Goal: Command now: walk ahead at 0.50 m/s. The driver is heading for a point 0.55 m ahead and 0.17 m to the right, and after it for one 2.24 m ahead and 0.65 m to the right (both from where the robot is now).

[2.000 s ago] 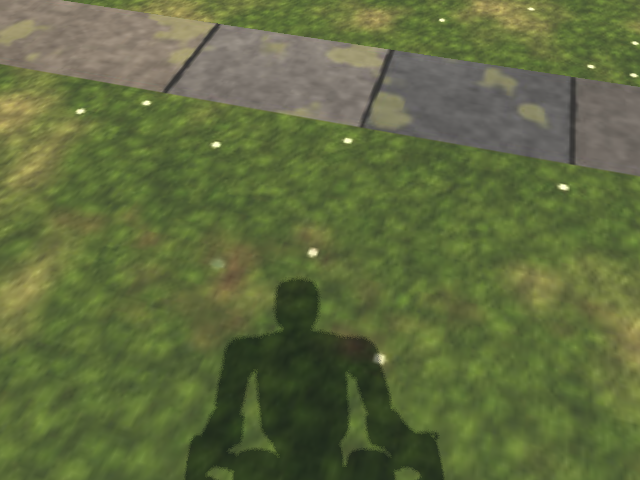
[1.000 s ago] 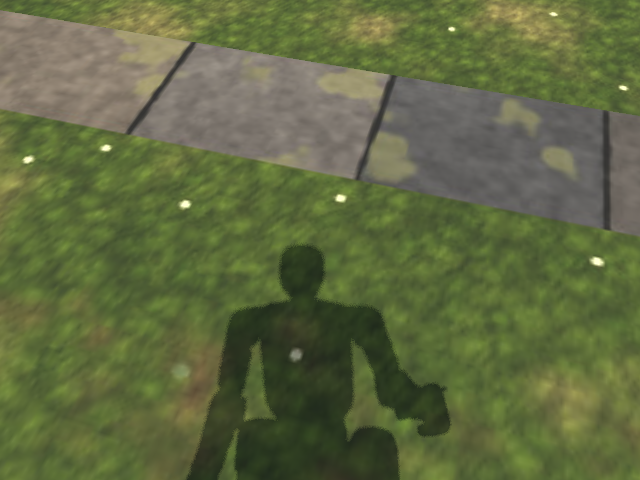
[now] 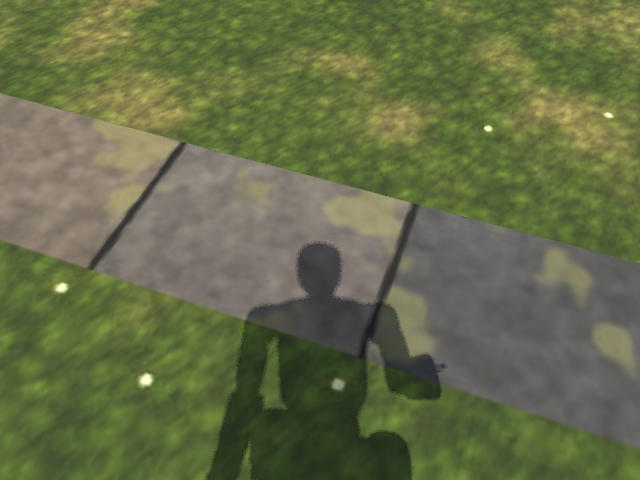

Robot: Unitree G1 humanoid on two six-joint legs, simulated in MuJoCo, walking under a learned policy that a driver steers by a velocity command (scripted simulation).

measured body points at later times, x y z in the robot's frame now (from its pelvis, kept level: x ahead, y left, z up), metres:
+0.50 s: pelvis +0.26 +0.02 +0.01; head +0.28 +0.02 +0.45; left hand +0.43 +0.23 -0.13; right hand +0.16 -0.20 -0.14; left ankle +0.15 +0.09 -0.73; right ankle +0.41 -0.11 -0.69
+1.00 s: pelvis +0.51 -0.06 +0.01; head +0.54 -0.08 +0.46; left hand +0.60 +0.21 -0.12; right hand +0.59 -0.35 -0.10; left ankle +0.73 +0.05 -0.67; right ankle +0.42 -0.07 -0.73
